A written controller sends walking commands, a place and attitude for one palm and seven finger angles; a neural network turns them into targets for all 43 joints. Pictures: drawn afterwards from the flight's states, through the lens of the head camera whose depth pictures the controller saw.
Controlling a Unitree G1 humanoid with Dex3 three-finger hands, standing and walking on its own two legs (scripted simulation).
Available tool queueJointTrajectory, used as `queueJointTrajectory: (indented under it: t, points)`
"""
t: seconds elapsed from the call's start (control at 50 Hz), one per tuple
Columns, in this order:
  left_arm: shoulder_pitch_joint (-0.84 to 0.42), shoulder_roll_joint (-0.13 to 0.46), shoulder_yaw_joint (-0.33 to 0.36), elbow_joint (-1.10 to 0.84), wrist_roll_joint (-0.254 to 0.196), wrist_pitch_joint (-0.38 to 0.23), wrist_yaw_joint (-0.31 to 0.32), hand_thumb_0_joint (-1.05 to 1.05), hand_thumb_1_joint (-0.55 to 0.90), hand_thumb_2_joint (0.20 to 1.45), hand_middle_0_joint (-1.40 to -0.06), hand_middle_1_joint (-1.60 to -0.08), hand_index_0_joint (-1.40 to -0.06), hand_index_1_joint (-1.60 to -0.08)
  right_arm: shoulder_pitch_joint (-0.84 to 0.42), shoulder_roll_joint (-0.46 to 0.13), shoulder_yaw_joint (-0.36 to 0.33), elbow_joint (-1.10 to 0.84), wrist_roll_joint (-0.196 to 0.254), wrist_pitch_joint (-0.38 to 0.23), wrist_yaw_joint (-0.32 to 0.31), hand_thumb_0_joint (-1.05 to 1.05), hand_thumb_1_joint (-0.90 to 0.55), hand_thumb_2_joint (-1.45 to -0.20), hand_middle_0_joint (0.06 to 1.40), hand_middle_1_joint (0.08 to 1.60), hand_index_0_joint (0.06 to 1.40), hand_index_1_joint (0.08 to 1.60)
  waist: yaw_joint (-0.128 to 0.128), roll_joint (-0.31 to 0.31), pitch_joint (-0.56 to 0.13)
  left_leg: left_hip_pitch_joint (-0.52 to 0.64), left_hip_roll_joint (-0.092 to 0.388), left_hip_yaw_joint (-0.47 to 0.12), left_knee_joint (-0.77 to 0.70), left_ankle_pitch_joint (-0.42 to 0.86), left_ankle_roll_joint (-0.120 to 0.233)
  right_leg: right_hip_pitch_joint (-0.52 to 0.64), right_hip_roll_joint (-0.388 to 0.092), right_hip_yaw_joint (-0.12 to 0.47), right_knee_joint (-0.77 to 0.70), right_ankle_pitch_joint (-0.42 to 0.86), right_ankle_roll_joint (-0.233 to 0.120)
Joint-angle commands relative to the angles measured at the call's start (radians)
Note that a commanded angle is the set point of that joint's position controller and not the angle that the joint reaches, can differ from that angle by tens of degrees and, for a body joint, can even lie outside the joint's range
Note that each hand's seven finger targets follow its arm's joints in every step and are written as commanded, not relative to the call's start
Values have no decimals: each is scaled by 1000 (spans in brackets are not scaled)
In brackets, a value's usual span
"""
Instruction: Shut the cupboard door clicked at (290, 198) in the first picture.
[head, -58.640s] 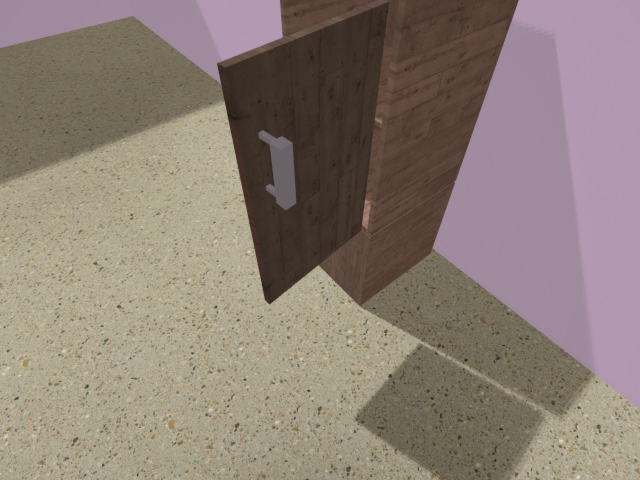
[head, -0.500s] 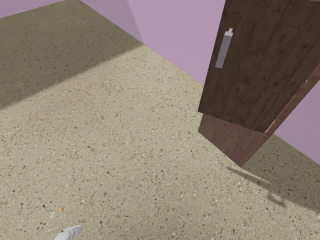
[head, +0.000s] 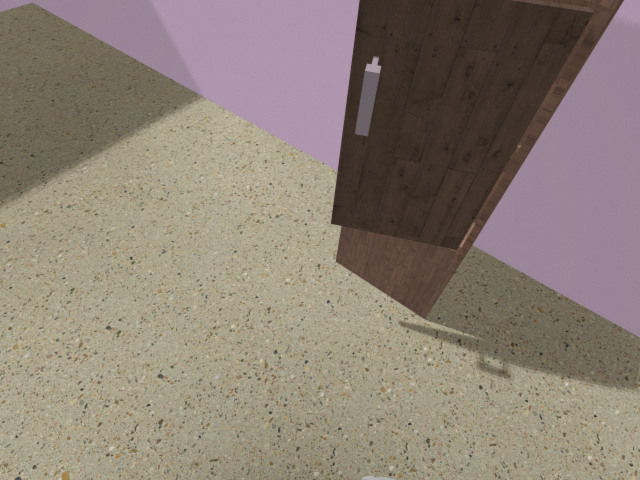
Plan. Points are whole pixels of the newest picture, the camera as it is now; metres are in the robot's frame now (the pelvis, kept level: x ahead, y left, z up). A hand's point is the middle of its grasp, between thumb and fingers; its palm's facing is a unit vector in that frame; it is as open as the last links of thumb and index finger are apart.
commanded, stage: turn to face it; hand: left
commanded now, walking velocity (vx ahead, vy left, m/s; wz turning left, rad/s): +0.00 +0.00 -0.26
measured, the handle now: (368, 96) +0.74 -0.04 +0.07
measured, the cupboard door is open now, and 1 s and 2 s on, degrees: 25 25 25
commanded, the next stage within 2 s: take the last steps up to it in 0.06 s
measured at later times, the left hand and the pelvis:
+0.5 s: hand out of the picture +0.08 +0.15 -0.17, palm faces -0.07 -0.98 -0.18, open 7.4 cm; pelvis +0.05 -0.03 +0.01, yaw -6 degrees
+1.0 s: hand (297, 343) +0.35 +0.05 -0.16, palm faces -0.21 -0.95 -0.22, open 7.4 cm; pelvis +0.20 -0.11 -0.01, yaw -10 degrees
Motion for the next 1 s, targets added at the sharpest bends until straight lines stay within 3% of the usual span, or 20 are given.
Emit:
queueJointTrajectory:
  t: [0.0,0.08,0.16,0.2,0.22,0.24,0.32,0.42,0.48,0.5,0.54,0.56,0.64,0.72,0.84,0.88,0.9,0.92,0.94,0.98]
  points:
    - [-2,58,14,-73,-6,-18,-10,0,900,900,-200,-300,-200,-300,27,-188,-43,-49,-6,-19,-17,0,-900,-900,200,300,200,300,3,205,-85,145,253,-157,-233,487,132,-80,-47,-37,151,3,23]
    - [-40,29,-1,-73,-7,-21,-11,0,900,900,-200,-300,-200,-300,86,-197,-56,-2,-5,-9,-12,0,-900,-900,200,300,200,300,-33,228,-97,177,254,-116,-195,521,135,30,-36,-107,-100,11,17]
    - [72,49,4,-30,-7,-37,-7,0,900,900,-200,-300,-200,-300,63,-197,-66,12,8,1,-3,0,-900,-900,200,300,200,300,17,168,-130,73,214,-68,-92,296,64,285,-34,-116,-475,274,-9]
    - [129,198,32,-7,11,-50,-1,0,900,900,-200,-300,-200,-300,23,-95,-49,-28,18,3,10,0,-900,-900,200,300,200,300,49,-231,-79,-275,7,99,189,-297,-50,436,-340,316,-691,97,-151]
    - [166,220,35,-6,0,-48,0,0,900,900,-200,-300,-200,-300,-63,-113,-46,-56,7,11,14,0,-900,-900,200,300,200,300,101,-193,-32,-330,-7,-4,377,-341,-46,347,-401,379,-745,13,-228]
    - [153,186,41,6,4,-56,11,0,900,900,-200,-300,-200,-300,-78,-118,-52,-51,6,12,11,0,-900,-900,200,300,200,300,75,-270,-21,-406,7,-50,484,-285,-39,369,-369,421,-757,-21,-247]
    - [70,102,11,0,0,-88,10,0,900,900,-200,-300,-200,-300,-21,-102,-52,2,0,-7,31,0,-900,-900,200,300,200,300,0,-113,-9,-302,38,-24,455,-97,-58,290,-256,146,-689,219,-218]
    - [109,116,13,39,5,-99,5,0,900,900,-200,-300,-200,-300,-26,-73,-46,-9,3,-26,36,0,-900,-900,200,300,200,300,9,-110,2,-185,18,17,178,-74,-51,264,-253,148,-686,212,-226]
    - [84,112,17,54,-4,-94,-2,0,900,900,-200,-300,-200,-300,72,-81,-43,25,3,-46,25,0,-900,-900,200,300,200,300,-41,-74,-11,41,-10,54,-36,52,-43,177,-209,113,-597,172,-186]
    - [77,91,13,51,-9,-92,-4,0,900,900,-200,-300,-200,-300,144,-107,-47,55,0,-55,20,0,-900,-900,200,300,200,300,-73,-11,-28,191,1,25,-108,69,-37,84,-171,86,-502,146,-160]
    - [99,4,-9,16,-12,-91,-17,0,900,900,-200,-300,-200,-300,351,-280,-82,100,-23,-64,1,0,-900,-900,200,300,200,300,-128,372,-108,422,409,-553,-326,-144,125,-209,9,-103,18,-83,-62]
    - [27,46,-4,-8,5,-85,-17,0,900,900,-200,-300,-200,-300,363,-280,-79,108,-21,-59,-11,0,-900,-900,200,300,200,300,-139,279,-74,376,454,-616,-378,-147,162,-278,-23,-21,201,-80,-61]
    - [20,17,3,27,7,-77,-36,0,900,900,-200,-300,-200,-300,193,-144,-39,75,-8,-77,-13,0,-900,-900,200,300,200,300,-36,160,21,176,317,-266,-383,112,121,-227,-111,-15,249,153,-29]
    - [5,-21,-15,32,2,-69,-37,0,900,900,-200,-300,-200,-300,208,-133,-43,104,-6,-77,-2,0,-900,-900,200,300,200,300,-28,188,0,178,243,-60,-368,266,108,-134,-113,-92,-8,224,-9]
    - [-48,-7,-17,22,2,-80,-31,0,900,900,-200,-300,-200,-300,207,-134,-57,129,-6,-53,10,0,-900,-900,200,300,200,300,-29,171,35,93,243,-41,-307,186,101,71,-75,-164,-282,273,-19]
    - [82,27,-3,68,2,-89,-25,0,900,900,-200,-300,-200,-300,179,-130,-56,136,1,-46,14,0,-900,-900,200,300,200,300,38,118,-23,51,188,12,-174,175,54,278,-48,-176,-396,327,-30]
    - [182,81,9,99,5,-103,-17,0,900,900,-200,-300,-200,-300,186,-100,-50,137,10,-49,21,0,-900,-900,200,300,200,300,86,4,-76,-54,128,62,4,145,24,455,-120,-76,-462,277,-60]
    - [291,172,30,137,8,-116,-2,0,900,900,-200,-300,-200,-300,203,-24,-34,120,20,-52,28,0,-900,-900,200,300,200,300,115,-232,-142,-234,-4,129,258,-154,-15,601,-345,218,-574,243,-148]
    - [318,201,30,136,-7,-109,8,0,900,900,-200,-300,-200,-300,155,-31,-32,83,22,-39,24,0,-900,-900,200,300,200,300,122,-201,-115,-261,-16,35,449,-386,-5,507,-446,339,-678,275,-209]
    - [163,121,13,110,-8,-112,19,0,900,900,-200,-300,-200,-300,136,-51,-45,105,17,-35,15,0,-900,-900,200,300,200,300,57,-249,-68,-306,44,-58,593,-247,-3,397,-404,282,-687,309,-229]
